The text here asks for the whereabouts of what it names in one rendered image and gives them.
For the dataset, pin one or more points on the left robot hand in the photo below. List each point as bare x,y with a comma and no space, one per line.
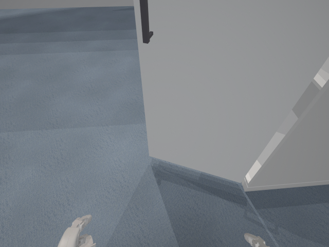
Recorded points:
72,238

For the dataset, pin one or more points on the fridge door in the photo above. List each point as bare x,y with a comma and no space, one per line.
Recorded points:
219,77

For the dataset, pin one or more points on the right robot hand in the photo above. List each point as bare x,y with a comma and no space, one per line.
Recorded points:
255,241

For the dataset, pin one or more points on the handle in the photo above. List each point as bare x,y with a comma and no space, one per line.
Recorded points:
146,35

